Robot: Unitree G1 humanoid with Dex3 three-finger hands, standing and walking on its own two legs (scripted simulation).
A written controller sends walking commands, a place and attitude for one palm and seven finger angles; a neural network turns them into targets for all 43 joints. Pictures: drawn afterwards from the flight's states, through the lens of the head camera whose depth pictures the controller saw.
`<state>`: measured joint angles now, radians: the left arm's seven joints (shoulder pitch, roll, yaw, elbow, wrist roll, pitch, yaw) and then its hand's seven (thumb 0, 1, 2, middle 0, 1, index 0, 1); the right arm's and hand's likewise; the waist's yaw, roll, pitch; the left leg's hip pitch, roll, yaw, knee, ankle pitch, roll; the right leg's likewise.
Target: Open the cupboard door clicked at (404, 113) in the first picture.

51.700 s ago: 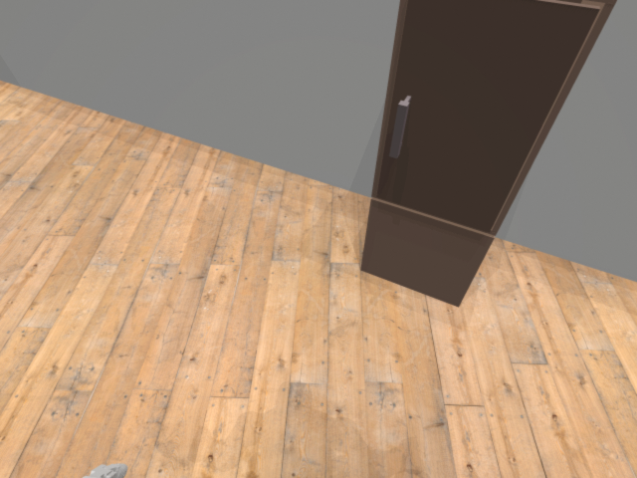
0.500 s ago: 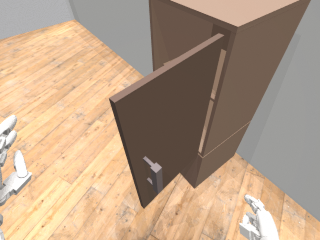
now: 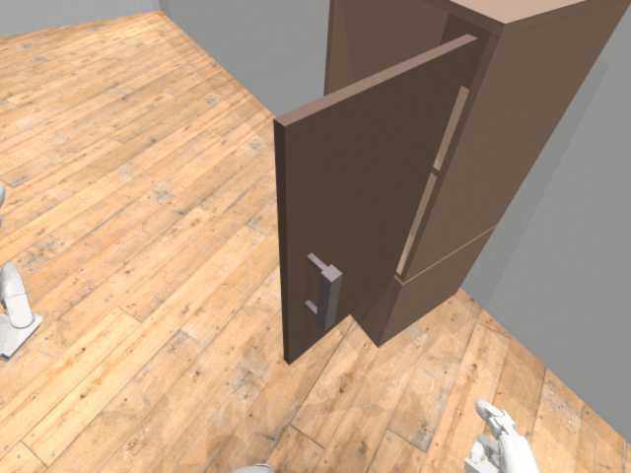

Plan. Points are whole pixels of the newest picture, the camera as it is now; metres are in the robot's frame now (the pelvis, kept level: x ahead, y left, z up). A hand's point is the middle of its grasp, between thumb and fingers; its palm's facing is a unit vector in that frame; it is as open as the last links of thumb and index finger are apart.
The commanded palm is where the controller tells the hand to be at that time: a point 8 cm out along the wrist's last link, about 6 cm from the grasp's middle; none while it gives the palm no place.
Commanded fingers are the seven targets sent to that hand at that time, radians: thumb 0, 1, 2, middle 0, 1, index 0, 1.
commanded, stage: step back with the hand held close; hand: left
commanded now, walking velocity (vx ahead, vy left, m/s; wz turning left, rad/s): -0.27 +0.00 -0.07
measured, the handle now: (319, 292) +0.40 +0.01 -0.05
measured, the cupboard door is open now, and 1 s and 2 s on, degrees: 98 98 98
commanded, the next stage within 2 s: stop stepping back and stand still in 0.54 s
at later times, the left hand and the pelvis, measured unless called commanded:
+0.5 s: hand out of the picture +0.13 +0.27 +0.19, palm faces +0.45 -0.81 -0.37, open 7.4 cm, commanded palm +0.06 +0.30 +0.19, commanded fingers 0.00 0.90 0.90 -0.20 -0.30 -0.20 -0.30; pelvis -0.09 +0.01 +0.02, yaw -3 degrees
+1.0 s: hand out of the picture +0.03 +0.20 +0.17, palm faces +0.28 -0.86 -0.43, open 7.4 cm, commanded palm -0.03 +0.25 +0.19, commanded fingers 0.00 0.90 0.90 -0.20 -0.30 -0.20 -0.30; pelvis -0.22 -0.02 +0.01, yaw -10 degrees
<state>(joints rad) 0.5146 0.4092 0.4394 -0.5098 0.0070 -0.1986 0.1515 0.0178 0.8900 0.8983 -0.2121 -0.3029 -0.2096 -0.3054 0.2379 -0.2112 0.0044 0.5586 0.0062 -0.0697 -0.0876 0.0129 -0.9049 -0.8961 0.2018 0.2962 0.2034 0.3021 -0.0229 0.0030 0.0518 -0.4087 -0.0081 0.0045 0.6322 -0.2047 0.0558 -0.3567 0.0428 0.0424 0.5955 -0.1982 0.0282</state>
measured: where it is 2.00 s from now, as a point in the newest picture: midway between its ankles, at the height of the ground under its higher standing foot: outside the picture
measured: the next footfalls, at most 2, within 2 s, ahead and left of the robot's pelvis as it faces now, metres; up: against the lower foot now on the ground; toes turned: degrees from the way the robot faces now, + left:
right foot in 0.64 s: -0.21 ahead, -0.09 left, +0.00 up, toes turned -11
left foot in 0.84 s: -0.08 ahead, +0.06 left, +0.00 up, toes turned -6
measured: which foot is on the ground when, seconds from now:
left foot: down 0.00-0.66, up 0.68-0.82, down 0.84-1.00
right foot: down 0.00-0.26, up 0.28-0.62, down 0.64-1.00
